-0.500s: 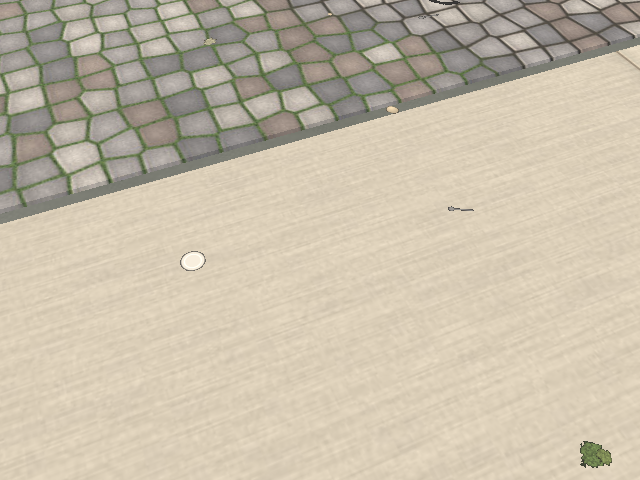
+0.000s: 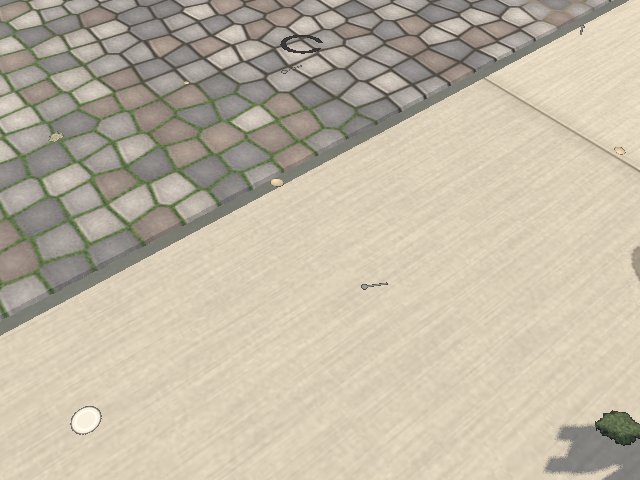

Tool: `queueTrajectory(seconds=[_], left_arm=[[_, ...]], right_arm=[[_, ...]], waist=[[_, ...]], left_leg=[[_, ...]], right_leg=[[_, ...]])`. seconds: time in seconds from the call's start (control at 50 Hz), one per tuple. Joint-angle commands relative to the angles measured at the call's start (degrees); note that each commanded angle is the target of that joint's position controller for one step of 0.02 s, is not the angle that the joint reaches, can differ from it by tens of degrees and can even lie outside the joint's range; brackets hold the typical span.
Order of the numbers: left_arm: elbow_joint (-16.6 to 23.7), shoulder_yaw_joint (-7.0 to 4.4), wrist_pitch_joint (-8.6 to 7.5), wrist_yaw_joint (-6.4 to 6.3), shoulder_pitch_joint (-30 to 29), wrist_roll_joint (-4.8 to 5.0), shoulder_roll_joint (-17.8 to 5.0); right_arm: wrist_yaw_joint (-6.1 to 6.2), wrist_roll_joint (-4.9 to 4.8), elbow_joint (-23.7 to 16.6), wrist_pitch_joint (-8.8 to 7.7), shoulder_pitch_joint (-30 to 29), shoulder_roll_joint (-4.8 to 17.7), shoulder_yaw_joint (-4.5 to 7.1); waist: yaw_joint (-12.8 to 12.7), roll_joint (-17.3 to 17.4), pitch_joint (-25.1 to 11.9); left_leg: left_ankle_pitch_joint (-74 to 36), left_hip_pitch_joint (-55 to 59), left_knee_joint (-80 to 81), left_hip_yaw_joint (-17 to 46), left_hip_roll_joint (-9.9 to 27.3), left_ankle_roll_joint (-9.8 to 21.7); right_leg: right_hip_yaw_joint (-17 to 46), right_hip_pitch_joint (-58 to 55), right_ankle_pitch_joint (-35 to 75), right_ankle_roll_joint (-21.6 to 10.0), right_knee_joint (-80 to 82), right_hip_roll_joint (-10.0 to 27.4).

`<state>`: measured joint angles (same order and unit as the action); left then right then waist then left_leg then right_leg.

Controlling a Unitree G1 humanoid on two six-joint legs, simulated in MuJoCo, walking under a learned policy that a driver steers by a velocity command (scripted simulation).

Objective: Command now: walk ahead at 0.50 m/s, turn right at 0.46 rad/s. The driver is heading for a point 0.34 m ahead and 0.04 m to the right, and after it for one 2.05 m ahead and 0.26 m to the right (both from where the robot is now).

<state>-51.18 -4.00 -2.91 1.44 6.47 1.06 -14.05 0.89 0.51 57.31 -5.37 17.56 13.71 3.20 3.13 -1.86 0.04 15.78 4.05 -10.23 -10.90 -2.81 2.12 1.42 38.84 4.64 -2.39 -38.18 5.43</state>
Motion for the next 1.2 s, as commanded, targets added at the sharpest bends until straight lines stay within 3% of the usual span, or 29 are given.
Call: queueTrajectory(seconds=[0.02, 0.06, 0.1, 0.12, 0.14, 0.16, 0.18, 0.2, 0.22, 0.3, 0.38, 0.52, 0.58, 0.6, 0.62, 0.64, 0.66, 0.7, 0.78, 0.86, 0.88, 0.9, 0.92, 0.94, 0.98, 1.04, 1.14, 1.18, 1.2], left_arm=[[7.2, 0.24, -0.8, 1.35, -9.2, 0.08, -2.1], [8.4, -0.35, -0.76, 2.18, -7.9, -0.03, -3.5], [6.6, -2.38, -0.82, 2.47, 3.1, -0.26, -7.4], [5.1, -4.1, -0.91, 1.71, 11.0, -0.4, -11.0], [4.6, -5.18, -0.38, 0.1, 14.5, -0.9, -17.0], [6.9, -4.8, -0.54, 0.22, 13.0, -1.49, -18.3], [7.8, -3.87, -0.14, 0.16, 13.4, -1.54, -14.6], [8.4, -3.21, -0.24, -0.04, 9.3, -0.81, -11.9], [9.1, -2.79, -0.22, -0.15, 5.7, -0.02, -10.2], [10.8, -2.8, 0.38, -0.8, 1.7, -1.46, -10.5], [11.4, -3.11, 1.62, -2.21, 2.2, -0.55, -11.7], [10.8, -1.71, 3.34, -2.92, 3.0, -1.44, -9.8], [10.7, -0.4, 3.32, -2.97, 2.7, -0.94, -7.6], [10.9, 0.3, 2.9, -3.05, 5.0, -1.88, -5.6], [10.3, 0.35, 2.37, -2.92, 10.5, -2.43, -4.9], [11.0, 0.04, 2.24, -3.04, 8.7, -2.2, -6.8], [11.3, -0.69, 2.53, -3.17, 5.4, -1.53, -9.6], [10.7, -1.45, 4.04, -3.55, 3.4, -0.91, -9.9], [8.3, 0.17, 4.76, -3.38, 4.5, -1.0, -3.7], [7.2, -1.34, 4.59, -3.88, 5.5, -0.76, -7.5], [7.5, -1.79, 4.61, -4.17, 6.4, -1.34, -9.2], [7.3, -2.77, 4.92, -4.5, 6.9, -1.72, -12.5], [6.8, -3.27, 5.14, -4.37, 7.4, -1.85, -12.8], [7.9, -2.99, 4.81, -4.33, 5.5, -2.47, -11.8], [9.2, -2.45, 3.41, -4.88, 4.1, -2.91, -10.5], [9.0, -2.66, 2.41, -5.12, 0.9, -1.09, -10.8], [7.7, -3.55, 3.65, -5.01, 2.1, -0.4, -13.0], [7.3, -3.47, 3.61, -4.73, 1.6, 0.61, -12.9], [5.8, -3.07, 3.3, -4.2, 5.2, 0.24, -11.2]], right_arm=[[0.51, -0.6, -1.4, 0.92, 2.5, 9.6, 2.07], [1.01, -0.8, -2.5, 1.97, 0.3, 11.0, 2.49], [1.91, -0.78, -3.9, 3.21, -1.5, 12.2, 2.78], [2.05, -1.08, -4.7, 3.13, -2.2, 12.3, 2.62], [1.46, 1.5, -6.7, 2.0, 1.1, 7.5, 1.2], [0.22, 0.84, -8.4, -0.02, 5.1, 4.4, -0.39], [-0.51, -1.29, -8.7, -1.28, -1.3, 9.5, 1.03], [-0.49, -2.4, -10.4, -1.54, -5.3, 9.3, 0.99], [0.21, -1.62, -9.6, -1.04, -6.0, 9.0, 1.24], [1.61, -0.12, -10.7, 2.36, -3.6, 7.9, 1.97], [2.12, 0.23, -12.1, 3.23, -6.1, 7.2, 1.65], [0.8, -0.46, -14.1, 3.2, -11.9, 8.2, 1.43], [0.01, 0.07, -13.6, 1.83, -9.0, 7.9, 1.43], [0.18, 1.2, -13.9, 1.46, -8.1, 11.0, 1.89], [0.53, 1.97, -14.6, 1.89, -9.5, 14.2, 2.33], [0.5, 2.0, -13.6, 2.27, -8.2, 9.7, 1.22], [0.31, 1.52, -13.6, 2.28, -7.6, 8.4, 0.83], [0.33, 0.66, -13.4, 2.47, -8.4, 10.3, 1.29], [-0.14, -0.35, -12.5, 4.08, -12.1, 8.8, 1.06], [0.17, -1.76, -12.7, 5.1, -10.3, 11.8, 2.27], [0.21, -1.57, -13.1, 4.89, -10.7, 10.7, 1.95], [-0.04, -1.18, -14.1, 4.45, -10.6, 8.3, 1.49], [-0.17, -1.27, -14.8, 4.28, -12.1, 6.9, 1.14], [-0.3, -1.14, -15.1, 4.31, -12.6, 8.1, 1.55], [-0.16, -1.55, -15.1, 5.25, -12.6, 9.9, 2.94], [-0.06, -1.63, -15.0, 6.64, -10.5, 7.2, 2.49], [-2.35, -2.18, -17.8, 7.09, -11.7, 7.9, 2.26], [-2.74, -1.8, -16.9, 7.47, -7.5, 8.6, 2.99], [-2.14, -1.47, -16.6, 7.56, -5.3, 10.5, 3.88]], waist=[[1.3, 3.7, 5.9], [-1.0, 5.7, 4.5], [-6.8, 7.8, -2.3], [-11.1, 5.8, -6.6], [-8.1, -8.0, -13.7], [-5.3, -12.7, -25.8], [-9.0, -3.1, -25.4], [-8.0, -1.4, -17.4], [-5.7, 3.8, -10.5], [-0.8, 0.3, -6.2], [-1.4, -2.1, -9.1], [-4.3, -5.8, -6.9], [-1.6, -5.1, -5.9], [-2.8, 0.0, -7.4], [-7.0, 11.3, -7.9], [-5.2, 16.2, -9.4], [-3.1, 14.4, -8.7], [-2.4, 11.1, -7.1], [-3.8, 12.3, -4.7], [-3.7, 12.5, -5.1], [-3.9, 9.9, -5.8], [-2.6, 1.5, -5.6], [-3.4, -7.4, -3.9], [-4.1, -10.7, -2.4], [-4.7, -8.9, -1.4], [-2.9, -5.8, -0.7], [-4.5, -9.0, -3.8], [-2.1, -7.2, -4.3], [-1.9, -1.9, -5.2]], left_leg=[[-28.5, 2.7, -0.3, 2.5, 18.9, 6.3], [-47.7, 4.0, -7.1, 0.5, 19.1, 4.9], [-64.4, 2.0, -23.6, -0.7, 17.3, 2.6], [-56.2, -5.7, -37.0, -1.5, 14.4, -0.3], [-9.6, -24.4, -57.5, -0.9, 8.1, -3.9], [24.4, -40.2, -74.1, 10.3, -2.2, -5.9], [21.2, -42.5, -75.7, 17.4, 1.9, -4.5], [16.2, -45.1, -71.7, 16.3, 4.4, -3.5], [12.8, -44.2, -67.0, 15.2, 6.5, -4.0], [7.8, -34.4, -56.2, 14.3, 7.1, -5.8], [-0.3, -35.1, -44.8, 14.5, 5.7, -7.6], [-3.3, -29.3, -30.2, 14.1, 4.5, -6.8], [-14.6, -19.7, -13.4, 13.6, 4.5, -3.3], [-29.1, -13.2, -12.6, 20.2, 11.7, -0.8], [-44.4, -8.1, -14.4, 28.6, 20.5, 6.3], [-41.5, -9.6, -12.4, 35.3, 25.5, 13.6], [-37.2, -9.8, -11.1, 35.9, 24.3, 14.6], [-33.4, -10.2, -11.0, 31.8, 21.6, 12.4], [-27.9, -16.9, -11.2, 22.4, 12.9, 7.1], [-18.3, -18.1, -12.3, 25.8, 12.0, 5.8], [-14.6, -22.3, -14.2, 25.5, 11.2, 4.1], [-8.4, -27.5, -18.5, 20.4, 6.6, 1.5], [0.2, -30.7, -24.2, 13.6, 1.6, -1.1], [7.6, -33.4, -31.4, 11.5, 1.0, -2.2], [18.3, -38.6, -48.6, 13.4, 2.4, -3.2], [12.6, -40.0, -47.6, 13.3, 4.9, -4.7], [4.8, -27.6, -30.5, 7.1, 3.5, -4.0], [-3.9, -19.2, -19.6, 4.9, 1.3, -1.6], [-12.4, -11.9, -14.4, 8.5, 1.7, 0.4]], right_leg=[[-2.8, 4.7, -4.6, -1.2, 2.8, -0.7], [-6.3, -0.3, -10.5, -2.8, 3.6, -3.6], [-9.1, -14.9, -11.6, -4.9, 5.0, -8.6], [-5.7, -28.9, -1.8, -7.2, 10.6, -8.5], [12.2, -48.7, 22.9, -12.8, 5.3, 5.0], [40.2, -63.1, 27.9, -25.6, 11.3, 17.9], [32.7, -60.4, 28.7, -22.3, 12.7, 14.8], [23.9, -52.8, 26.8, -19.4, 13.2, 12.2], [18.8, -42.9, 23.6, -16.7, 15.2, 9.1], [12.9, -23.9, 23.3, -15.5, 19.2, 4.6], [11.9, -24.7, 19.3, -13.3, 17.7, 3.0], [15.0, -25.1, 4.2, -10.6, 15.1, 3.1], [16.4, -24.8, 0.5, -6.6, 9.9, 1.0], [14.2, -21.9, -7.0, -3.3, 5.3, -2.6], [7.8, -15.5, -28.6, -0.1, -1.8, -9.7], [5.3, -13.8, -37.0, 2.5, -5.6, -9.0], [5.5, -13.1, -38.8, 3.5, -10.5, -7.6], [5.0, -10.4, -39.0, 5.4, -18.2, -6.7], [0.7, -21.1, -28.9, 6.7, -0.3, -6.2], [-0.9, -29.0, -15.9, 3.5, 13.9, -7.3], [1.6, -33.0, -12.7, 1.5, 13.3, -3.7], [5.3, -34.4, -9.6, -1.7, 13.0, 1.4], [10.1, -31.7, -11.3, -5.6, 17.1, 5.8], [15.1, -31.1, -8.6, -9.0, 19.9, 11.4], [16.7, -32.1, 6.1, -12.8, 19.9, 16.0], [8.2, -34.2, 11.1, -9.4, 17.9, 12.9], [1.3, -33.8, 9.7, -7.2, 14.6, 11.4], [-1.1, -30.7, 4.3, -4.3, 9.4, 10.5], [-4.7, -26.1, -3.3, -0.6, 2.2, 7.9]])
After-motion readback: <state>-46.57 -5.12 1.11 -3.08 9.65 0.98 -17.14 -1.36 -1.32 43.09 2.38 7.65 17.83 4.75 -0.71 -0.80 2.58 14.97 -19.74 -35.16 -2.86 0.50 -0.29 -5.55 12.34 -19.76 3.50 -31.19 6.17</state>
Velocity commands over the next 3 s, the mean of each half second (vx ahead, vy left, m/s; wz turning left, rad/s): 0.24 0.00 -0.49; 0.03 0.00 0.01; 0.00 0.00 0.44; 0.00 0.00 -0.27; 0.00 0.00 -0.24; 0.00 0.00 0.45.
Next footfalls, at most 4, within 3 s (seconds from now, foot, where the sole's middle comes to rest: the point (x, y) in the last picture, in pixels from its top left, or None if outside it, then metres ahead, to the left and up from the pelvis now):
0.12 right None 0.25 -0.12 -0.78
0.60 left None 0.37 0.08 -0.78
0.88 right None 0.24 -0.16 -0.78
1.20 left None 0.33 0.10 -0.78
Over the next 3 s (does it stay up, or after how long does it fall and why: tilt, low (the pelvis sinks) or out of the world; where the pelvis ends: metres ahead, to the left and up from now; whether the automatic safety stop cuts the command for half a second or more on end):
stays up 0.27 -0.04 0.00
